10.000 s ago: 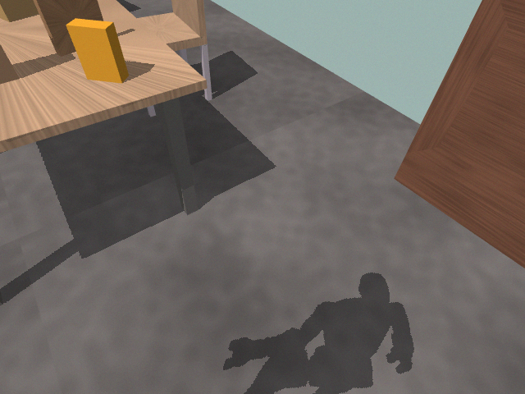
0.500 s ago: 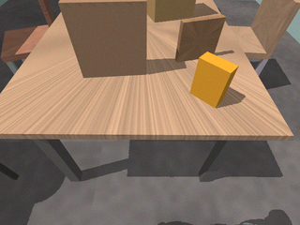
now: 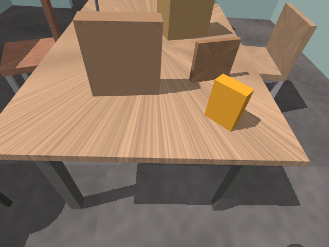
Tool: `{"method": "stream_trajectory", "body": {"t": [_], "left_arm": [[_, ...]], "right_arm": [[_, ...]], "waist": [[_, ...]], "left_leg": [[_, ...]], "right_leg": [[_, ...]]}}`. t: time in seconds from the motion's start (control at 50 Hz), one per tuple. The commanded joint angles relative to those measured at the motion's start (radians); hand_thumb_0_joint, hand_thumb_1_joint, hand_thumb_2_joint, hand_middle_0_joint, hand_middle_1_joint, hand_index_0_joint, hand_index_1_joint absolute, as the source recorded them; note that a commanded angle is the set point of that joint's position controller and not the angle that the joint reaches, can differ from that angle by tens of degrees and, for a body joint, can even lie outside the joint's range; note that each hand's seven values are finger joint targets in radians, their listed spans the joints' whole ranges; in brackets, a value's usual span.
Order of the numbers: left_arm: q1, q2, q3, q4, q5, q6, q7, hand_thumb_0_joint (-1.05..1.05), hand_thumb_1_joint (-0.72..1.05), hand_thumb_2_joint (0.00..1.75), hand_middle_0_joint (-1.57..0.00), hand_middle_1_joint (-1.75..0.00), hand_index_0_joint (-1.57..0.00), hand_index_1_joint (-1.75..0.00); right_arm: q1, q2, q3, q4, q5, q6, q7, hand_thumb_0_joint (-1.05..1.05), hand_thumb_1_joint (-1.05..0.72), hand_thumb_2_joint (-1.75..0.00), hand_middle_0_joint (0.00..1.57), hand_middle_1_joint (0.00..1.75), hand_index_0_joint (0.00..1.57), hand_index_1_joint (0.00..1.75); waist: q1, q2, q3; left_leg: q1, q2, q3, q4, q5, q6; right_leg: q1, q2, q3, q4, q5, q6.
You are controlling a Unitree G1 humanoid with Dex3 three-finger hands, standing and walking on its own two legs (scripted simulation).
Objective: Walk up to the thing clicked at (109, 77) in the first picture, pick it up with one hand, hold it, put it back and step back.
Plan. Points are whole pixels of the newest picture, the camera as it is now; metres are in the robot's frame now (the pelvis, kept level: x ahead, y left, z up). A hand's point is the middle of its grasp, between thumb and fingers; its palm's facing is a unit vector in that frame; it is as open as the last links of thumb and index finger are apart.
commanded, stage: walk up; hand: right
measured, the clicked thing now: (226, 103) +0.57 -0.23 +0.02
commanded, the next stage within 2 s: stand in 0.54 s
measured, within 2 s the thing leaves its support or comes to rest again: neither
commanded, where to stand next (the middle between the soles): +0.09 -0.02 m, yaw -1 degrees
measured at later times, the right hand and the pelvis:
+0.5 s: hand out of the picture +0.11 -0.24 -0.15, palm faces -0.04 +0.94 -0.34, open 7.4 cm; pelvis +0.01 +0.01 +0.00, yaw +1 degrees
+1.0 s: hand out of the picture +0.10 -0.25 -0.15, palm faces -0.05 +0.94 -0.33, open 7.4 cm; pelvis +0.01 +0.00 +0.00, yaw +1 degrees
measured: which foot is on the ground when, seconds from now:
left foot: down 0.00-1.00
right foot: down 0.00-1.00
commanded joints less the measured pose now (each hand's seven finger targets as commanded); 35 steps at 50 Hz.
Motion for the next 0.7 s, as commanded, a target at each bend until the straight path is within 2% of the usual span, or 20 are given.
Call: {"method": "stream_trajectory", "body": {"t": [0.0,0.16,0.24,0.34,0.44,0.5,0.52,0.54,0.56,0.64,0.68], "left_arm": [[-0.053,0.204,0.035,-0.054,-0.007,-0.019,0.015,0.00,0.90,0.90,-0.20,-0.30,-0.20,-0.30],[-0.052,0.204,0.033,-0.037,-0.003,-0.019,0.019,0.00,0.90,0.90,-0.20,-0.30,-0.20,-0.30],[-0.045,0.201,0.033,-0.031,-0.004,-0.018,0.021,0.00,0.90,0.90,-0.20,-0.30,-0.20,-0.30],[-0.048,0.201,0.033,-0.029,-0.001,-0.016,0.021,0.00,0.90,0.90,-0.20,-0.30,-0.20,-0.30],[-0.034,0.197,0.032,-0.024,-0.001,-0.014,0.020,0.00,0.90,0.90,-0.20,-0.30,-0.20,-0.30],[-0.029,0.198,0.034,-0.023,0.000,-0.015,0.021,0.00,0.90,0.90,-0.20,-0.30,-0.20,-0.30],[-0.018,0.202,0.027,-0.028,0.002,-0.023,0.023,0.00,0.90,0.90,-0.20,-0.30,-0.20,-0.30],[-0.010,0.200,0.026,-0.023,0.004,-0.025,0.024,0.00,0.90,0.90,-0.20,-0.30,-0.20,-0.30],[-0.026,0.204,0.026,-0.024,0.002,-0.027,0.026,0.00,0.90,0.90,-0.20,-0.30,-0.20,-0.30],[-0.011,0.203,0.021,-0.024,-0.001,-0.025,0.025,0.00,0.90,0.90,-0.20,-0.30,-0.20,-0.30],[-0.005,0.204,0.019,-0.027,0.001,-0.028,0.026,0.00,0.90,0.90,-0.20,-0.30,-0.20,-0.30]], "right_arm": [[-0.065,-0.214,-0.048,-0.066,-0.003,-0.020,-0.020,0.00,-0.90,-0.90,0.20,0.30,0.20,0.30],[-0.077,-0.211,-0.052,-0.056,-0.002,-0.013,-0.022,0.00,-0.90,-0.90,0.20,0.30,0.20,0.30],[-0.084,-0.206,-0.052,-0.053,-0.001,-0.009,-0.022,0.00,-0.90,-0.90,0.20,0.30,0.20,0.30],[-0.086,-0.205,-0.051,-0.047,-0.004,-0.007,-0.021,0.00,-0.90,-0.90,0.20,0.30,0.20,0.30],[-0.095,-0.207,-0.051,-0.041,-0.005,-0.010,-0.021,0.00,-0.90,-0.90,0.20,0.30,0.20,0.30],[-0.091,-0.203,-0.051,-0.044,-0.003,-0.011,-0.021,0.00,-0.90,-0.90,0.20,0.30,0.20,0.30],[-0.104,-0.210,-0.047,-0.046,-0.006,-0.009,-0.022,0.00,-0.90,-0.90,0.20,0.30,0.20,0.30],[-0.101,-0.208,-0.048,-0.047,-0.004,-0.009,-0.021,0.00,-0.90,-0.90,0.20,0.30,0.20,0.30],[-0.089,-0.208,-0.046,-0.044,-0.003,-0.006,-0.021,0.00,-0.90,-0.90,0.20,0.30,0.20,0.30],[-0.096,-0.208,-0.043,-0.043,-0.002,-0.002,-0.018,0.00,-0.90,-0.90,0.20,0.30,0.20,0.30],[-0.094,-0.210,-0.043,-0.045,-0.001,-0.002,-0.017,0.00,-0.90,-0.90,0.20,0.30,0.20,0.30]], "waist": [[0.007,0.020,-0.092],[0.001,0.002,-0.118],[0.003,0.004,-0.098],[-0.001,0.012,-0.078],[0.005,0.030,-0.095],[0.005,0.015,-0.103],[0.013,0.024,-0.102],[0.009,0.022,-0.105],[0.001,0.022,-0.097],[0.008,0.019,-0.080],[0.009,0.001,-0.104]], "left_leg": [[0.018,0.105,-0.088,-0.078,0.067,0.042],[0.059,0.104,-0.072,-0.062,0.146,0.045],[0.058,0.105,-0.072,-0.070,0.140,0.042],[0.029,0.099,-0.079,-0.091,0.086,0.041],[0.032,0.102,-0.088,-0.109,0.076,0.041],[0.056,0.102,-0.081,-0.095,0.129,0.041],[0.073,0.109,-0.084,-0.082,0.184,0.041],[0.084,0.110,-0.086,-0.076,0.195,0.039],[0.063,0.107,-0.086,-0.084,0.179,0.040],[0.059,0.105,-0.090,-0.101,0.117,0.037],[0.079,0.108,-0.089,-0.089,0.153,0.039]], "right_leg": [[0.030,-0.117,0.093,-0.078,0.050,-0.036],[0.048,-0.125,0.081,-0.087,0.118,-0.027],[0.040,-0.124,0.075,-0.098,0.098,-0.024],[0.043,-0.122,0.075,-0.106,0.070,-0.022],[0.062,-0.122,0.069,-0.096,0.078,-0.020],[0.061,-0.123,0.067,-0.100,0.090,-0.021],[0.052,-0.135,0.085,-0.102,0.135,-0.018],[0.047,-0.134,0.080,-0.103,0.141,-0.016],[0.058,-0.135,0.082,-0.107,0.133,-0.014],[0.043,-0.128,0.079,-0.113,0.072,-0.014],[0.055,-0.133,0.079,-0.109,0.109,-0.013]]}}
